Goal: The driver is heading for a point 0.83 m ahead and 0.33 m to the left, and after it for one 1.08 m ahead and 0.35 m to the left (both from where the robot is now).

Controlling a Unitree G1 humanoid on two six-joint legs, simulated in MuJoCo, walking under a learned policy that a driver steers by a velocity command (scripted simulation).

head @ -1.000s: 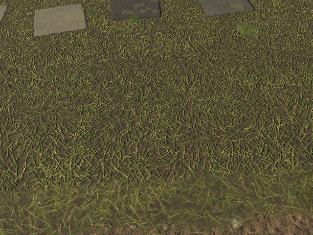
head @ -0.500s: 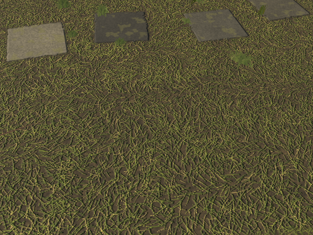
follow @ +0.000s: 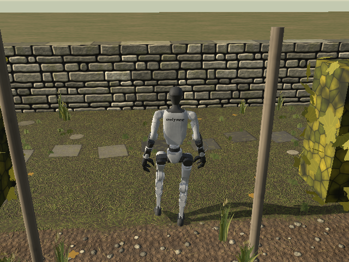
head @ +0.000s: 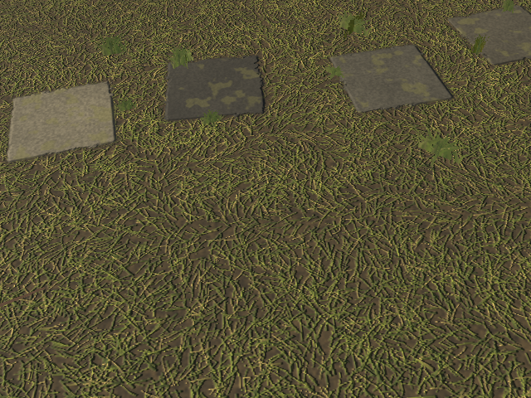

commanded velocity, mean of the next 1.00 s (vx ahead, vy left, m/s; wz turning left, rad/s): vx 0.50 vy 0.00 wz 0.23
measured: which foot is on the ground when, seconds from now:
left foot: up 0.00-0.28, down 0.30-0.86, up 0.88-1.00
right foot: down 0.00-0.32, up 0.34-0.82, down 0.84-1.00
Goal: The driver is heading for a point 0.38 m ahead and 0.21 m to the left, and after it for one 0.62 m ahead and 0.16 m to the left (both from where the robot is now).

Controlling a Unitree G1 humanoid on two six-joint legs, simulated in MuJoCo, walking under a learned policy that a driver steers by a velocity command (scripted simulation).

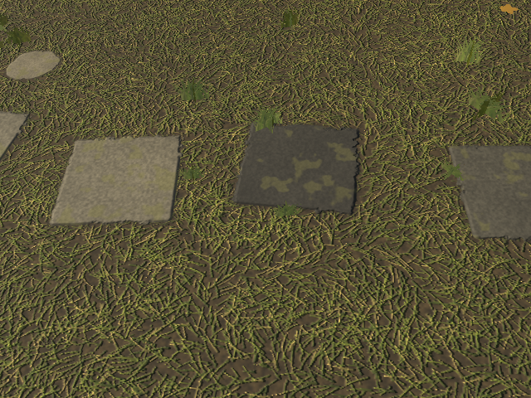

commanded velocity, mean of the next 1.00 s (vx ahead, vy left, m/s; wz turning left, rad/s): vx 0.46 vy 0.00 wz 0.43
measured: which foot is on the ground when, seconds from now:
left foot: up 0.00-0.36, down 0.38-0.94, up 0.96-1.00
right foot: down 0.00-0.40, up 0.42-0.92, down 0.94-1.00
